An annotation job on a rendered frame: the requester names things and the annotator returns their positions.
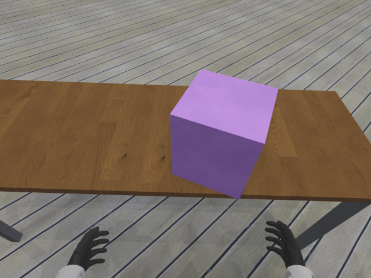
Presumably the table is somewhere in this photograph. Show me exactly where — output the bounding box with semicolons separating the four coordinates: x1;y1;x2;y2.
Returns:
0;79;371;250

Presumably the left robot hand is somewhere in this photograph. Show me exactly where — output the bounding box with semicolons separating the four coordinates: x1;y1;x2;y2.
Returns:
67;226;109;271

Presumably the right robot hand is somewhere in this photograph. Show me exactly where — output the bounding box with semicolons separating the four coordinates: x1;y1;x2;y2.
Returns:
265;220;305;268

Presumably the right robot forearm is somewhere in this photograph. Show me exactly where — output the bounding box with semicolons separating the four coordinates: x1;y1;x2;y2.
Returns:
285;265;315;278

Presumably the left robot forearm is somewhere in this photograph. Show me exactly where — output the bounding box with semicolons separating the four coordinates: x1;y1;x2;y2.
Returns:
55;265;85;278

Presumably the carton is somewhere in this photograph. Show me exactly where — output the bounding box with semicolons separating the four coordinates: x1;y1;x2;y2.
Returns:
170;69;278;200

